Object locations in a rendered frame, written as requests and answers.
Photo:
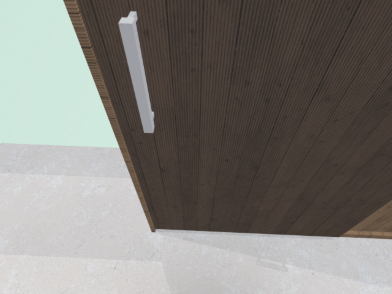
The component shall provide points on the wardrobe door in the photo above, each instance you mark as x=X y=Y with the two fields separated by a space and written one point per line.
x=270 y=116
x=379 y=221

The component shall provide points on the handle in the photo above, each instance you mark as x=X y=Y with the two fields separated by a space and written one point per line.
x=129 y=34

